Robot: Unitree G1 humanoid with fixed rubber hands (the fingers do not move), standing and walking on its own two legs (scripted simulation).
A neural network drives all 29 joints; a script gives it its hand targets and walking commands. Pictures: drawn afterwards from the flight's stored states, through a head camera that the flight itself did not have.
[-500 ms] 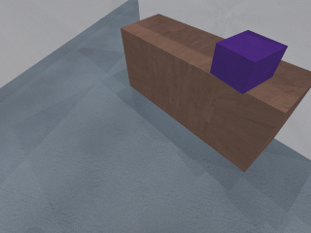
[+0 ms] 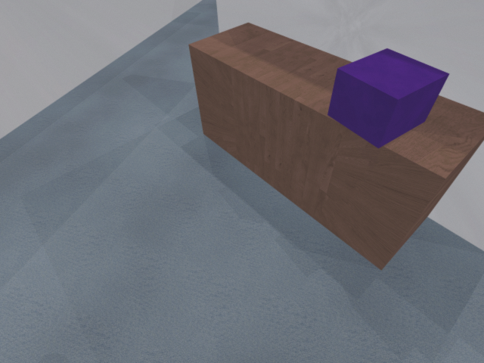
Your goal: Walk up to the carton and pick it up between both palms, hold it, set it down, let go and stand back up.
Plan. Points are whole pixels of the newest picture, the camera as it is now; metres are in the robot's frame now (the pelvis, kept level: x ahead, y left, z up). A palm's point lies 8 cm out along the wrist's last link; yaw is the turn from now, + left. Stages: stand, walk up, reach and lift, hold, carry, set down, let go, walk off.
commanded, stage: stand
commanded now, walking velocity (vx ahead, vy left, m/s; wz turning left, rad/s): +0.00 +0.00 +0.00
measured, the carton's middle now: (383, 96) +0.96 -0.41 -0.08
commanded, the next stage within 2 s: none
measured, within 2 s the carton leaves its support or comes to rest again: neither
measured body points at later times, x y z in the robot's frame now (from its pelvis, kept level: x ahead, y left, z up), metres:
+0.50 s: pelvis +0.00 +0.00 +0.00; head +0.01 +0.00 +0.45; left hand +0.02 +0.24 -0.15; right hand +0.03 -0.24 -0.15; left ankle +0.02 +0.13 -0.74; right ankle +0.00 -0.11 -0.74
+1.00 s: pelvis +0.01 +0.00 +0.00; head +0.01 +0.00 +0.45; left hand +0.02 +0.24 -0.15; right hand +0.02 -0.23 -0.15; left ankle +0.02 +0.13 -0.74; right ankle +0.00 -0.11 -0.74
